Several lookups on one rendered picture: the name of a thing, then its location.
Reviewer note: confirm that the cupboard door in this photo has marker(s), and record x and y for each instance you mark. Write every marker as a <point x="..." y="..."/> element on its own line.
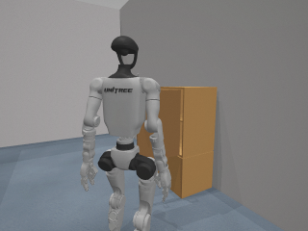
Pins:
<point x="170" y="115"/>

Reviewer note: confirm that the right robot forearm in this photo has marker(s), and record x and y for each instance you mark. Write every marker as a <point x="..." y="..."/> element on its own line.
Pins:
<point x="158" y="147"/>

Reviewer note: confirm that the left robot upper arm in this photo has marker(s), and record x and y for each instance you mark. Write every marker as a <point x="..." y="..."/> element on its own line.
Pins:
<point x="91" y="119"/>

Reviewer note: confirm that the robot right hand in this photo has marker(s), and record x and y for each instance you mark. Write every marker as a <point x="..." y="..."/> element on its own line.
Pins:
<point x="163" y="179"/>

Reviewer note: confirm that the right robot upper arm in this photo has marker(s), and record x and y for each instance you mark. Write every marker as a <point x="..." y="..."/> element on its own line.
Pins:
<point x="152" y="103"/>

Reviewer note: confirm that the robot left hand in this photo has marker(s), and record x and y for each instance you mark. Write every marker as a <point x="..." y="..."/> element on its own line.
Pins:
<point x="87" y="171"/>

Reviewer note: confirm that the robot left shin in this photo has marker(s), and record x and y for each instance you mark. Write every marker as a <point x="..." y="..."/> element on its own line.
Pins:
<point x="115" y="217"/>

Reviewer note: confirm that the left robot forearm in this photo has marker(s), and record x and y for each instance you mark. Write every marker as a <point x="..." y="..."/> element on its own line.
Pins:
<point x="88" y="143"/>

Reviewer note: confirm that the robot head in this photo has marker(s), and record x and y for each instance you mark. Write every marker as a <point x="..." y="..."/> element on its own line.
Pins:
<point x="123" y="46"/>

